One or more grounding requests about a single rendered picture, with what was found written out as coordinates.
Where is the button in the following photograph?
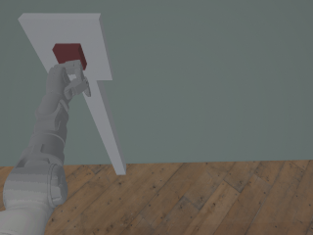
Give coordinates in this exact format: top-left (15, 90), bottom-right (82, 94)
top-left (52, 43), bottom-right (87, 71)

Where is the panel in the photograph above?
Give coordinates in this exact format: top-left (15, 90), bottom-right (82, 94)
top-left (18, 13), bottom-right (126, 175)

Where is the robot left forearm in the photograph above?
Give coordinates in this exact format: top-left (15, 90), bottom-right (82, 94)
top-left (2, 93), bottom-right (69, 208)

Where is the left robot hand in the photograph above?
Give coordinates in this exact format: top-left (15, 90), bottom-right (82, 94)
top-left (46, 60), bottom-right (91, 103)

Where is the robot left upper arm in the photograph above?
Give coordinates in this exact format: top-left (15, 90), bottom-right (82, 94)
top-left (0, 164), bottom-right (68, 235)

